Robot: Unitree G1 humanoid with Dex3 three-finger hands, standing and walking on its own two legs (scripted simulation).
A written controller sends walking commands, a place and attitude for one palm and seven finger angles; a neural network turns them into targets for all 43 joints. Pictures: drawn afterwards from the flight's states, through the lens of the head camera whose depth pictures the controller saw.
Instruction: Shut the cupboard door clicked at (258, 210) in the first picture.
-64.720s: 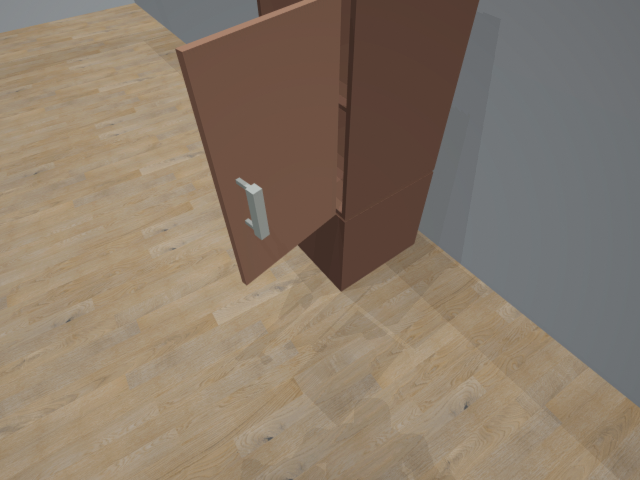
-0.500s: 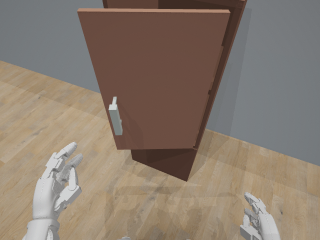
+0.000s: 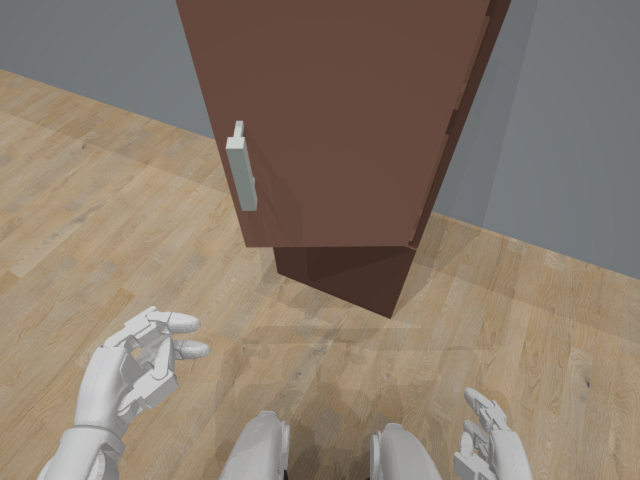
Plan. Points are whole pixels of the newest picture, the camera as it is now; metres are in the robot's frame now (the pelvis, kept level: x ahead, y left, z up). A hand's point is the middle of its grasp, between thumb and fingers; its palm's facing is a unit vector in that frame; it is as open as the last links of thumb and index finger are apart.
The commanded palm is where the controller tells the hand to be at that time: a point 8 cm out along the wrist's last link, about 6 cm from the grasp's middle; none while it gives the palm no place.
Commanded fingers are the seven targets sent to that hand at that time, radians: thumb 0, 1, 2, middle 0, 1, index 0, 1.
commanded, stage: raise the hand and make a fist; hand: left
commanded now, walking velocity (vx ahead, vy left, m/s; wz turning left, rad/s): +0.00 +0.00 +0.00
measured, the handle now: (244, 167) +0.54 +0.15 +0.04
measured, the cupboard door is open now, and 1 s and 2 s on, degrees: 25 25 25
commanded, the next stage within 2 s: bring the fist close to the handle in 1.14 s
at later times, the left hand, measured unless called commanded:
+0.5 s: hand (131, 364) +0.23 +0.22 +0.06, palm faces +0.11 -0.99 -0.05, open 3.1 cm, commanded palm +0.21 +0.26 +0.05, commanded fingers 0.00 0.90 0.90 -1.30 -1.50 -1.30 -1.50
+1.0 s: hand (168, 361) +0.24 +0.19 +0.04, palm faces +0.03 -1.00 -0.04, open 3.1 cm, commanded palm +0.22 +0.24 +0.05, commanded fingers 0.00 0.90 0.90 -1.30 -1.50 -1.30 -1.50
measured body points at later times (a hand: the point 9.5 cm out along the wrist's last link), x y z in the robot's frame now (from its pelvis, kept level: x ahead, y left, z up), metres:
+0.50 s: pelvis +0.02 +0.02 +0.00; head +0.09 +0.04 +0.44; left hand +0.22 +0.27 +0.06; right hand +0.23 -0.19 -0.07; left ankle +0.06 +0.13 -0.62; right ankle +0.04 -0.11 -0.62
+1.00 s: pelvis +0.02 +0.00 +0.00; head +0.10 +0.01 +0.44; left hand +0.24 +0.24 +0.04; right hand +0.20 -0.24 -0.08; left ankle +0.06 +0.13 -0.62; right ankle +0.04 -0.11 -0.62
